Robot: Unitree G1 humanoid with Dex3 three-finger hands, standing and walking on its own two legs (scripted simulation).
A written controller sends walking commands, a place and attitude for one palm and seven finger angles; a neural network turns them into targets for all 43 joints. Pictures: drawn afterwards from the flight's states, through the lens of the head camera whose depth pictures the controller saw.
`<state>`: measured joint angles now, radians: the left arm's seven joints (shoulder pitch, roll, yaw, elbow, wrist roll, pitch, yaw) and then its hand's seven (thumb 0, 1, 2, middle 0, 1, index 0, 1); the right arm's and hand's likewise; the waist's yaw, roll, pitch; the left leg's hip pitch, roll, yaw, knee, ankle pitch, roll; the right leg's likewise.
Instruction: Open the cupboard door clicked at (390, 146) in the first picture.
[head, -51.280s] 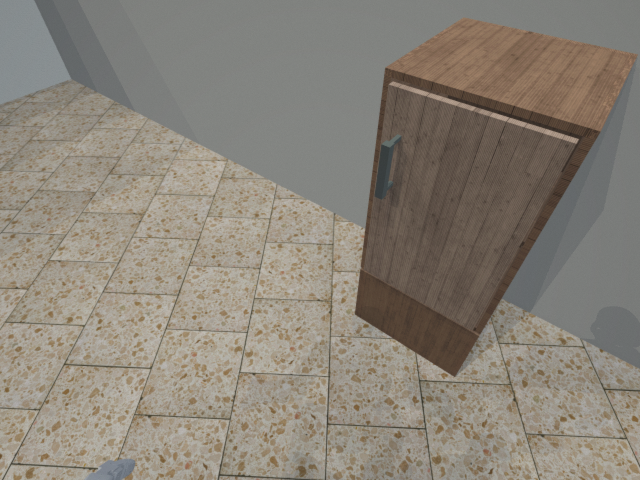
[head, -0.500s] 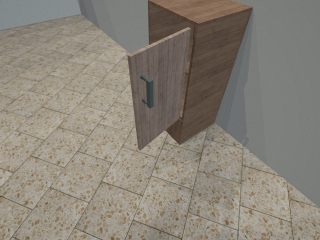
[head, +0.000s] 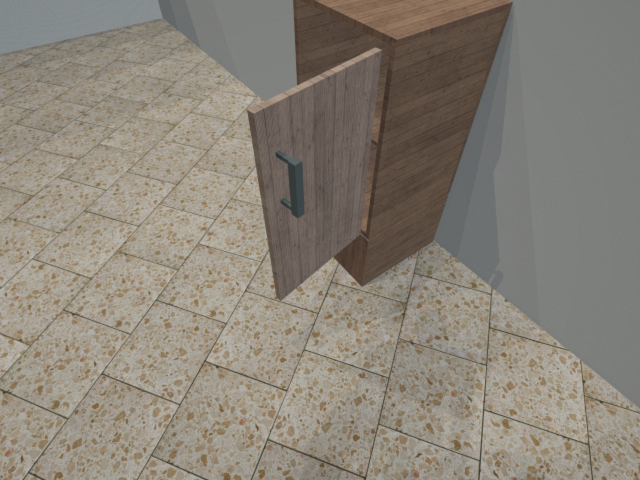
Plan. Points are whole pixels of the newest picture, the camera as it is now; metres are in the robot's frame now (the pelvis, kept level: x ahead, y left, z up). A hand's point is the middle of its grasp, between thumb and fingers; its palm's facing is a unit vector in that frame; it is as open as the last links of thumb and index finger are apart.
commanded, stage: look to check the result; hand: left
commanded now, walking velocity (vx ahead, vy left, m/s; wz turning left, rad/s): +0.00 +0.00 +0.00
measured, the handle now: (289, 184) +0.66 +0.10 -0.05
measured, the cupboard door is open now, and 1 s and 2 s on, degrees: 100 100 100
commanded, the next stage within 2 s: stand and wait in 0.24 s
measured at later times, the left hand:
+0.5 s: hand out of the picture +0.00 +0.14 -0.17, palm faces +0.05 -0.98 -0.18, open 7.4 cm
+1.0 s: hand out of the picture +0.00 +0.12 -0.18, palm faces +0.06 -0.98 -0.17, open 7.4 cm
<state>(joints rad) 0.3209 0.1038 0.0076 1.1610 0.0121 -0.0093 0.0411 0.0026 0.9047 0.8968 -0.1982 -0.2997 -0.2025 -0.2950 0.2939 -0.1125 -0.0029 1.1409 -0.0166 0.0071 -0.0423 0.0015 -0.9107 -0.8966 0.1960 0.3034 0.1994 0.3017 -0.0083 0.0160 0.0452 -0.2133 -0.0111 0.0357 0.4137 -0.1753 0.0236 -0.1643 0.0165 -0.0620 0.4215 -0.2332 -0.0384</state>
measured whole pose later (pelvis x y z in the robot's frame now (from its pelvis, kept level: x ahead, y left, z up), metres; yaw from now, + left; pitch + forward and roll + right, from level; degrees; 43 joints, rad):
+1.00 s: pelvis +0.03 -0.04 +0.00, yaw +0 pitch -2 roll +0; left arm 0.33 0.09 0.01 1.16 0.01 -0.02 0.05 0.00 0.90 0.90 -0.20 -0.30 -0.20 -0.30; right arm 0.30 -0.11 0.00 1.16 -0.02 0.01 -0.05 0.00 -0.91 -0.90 0.20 0.30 0.20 0.30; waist -0.01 0.01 0.05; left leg -0.16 0.03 0.01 0.41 -0.22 -0.03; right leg -0.09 0.07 -0.08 0.38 -0.26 -0.08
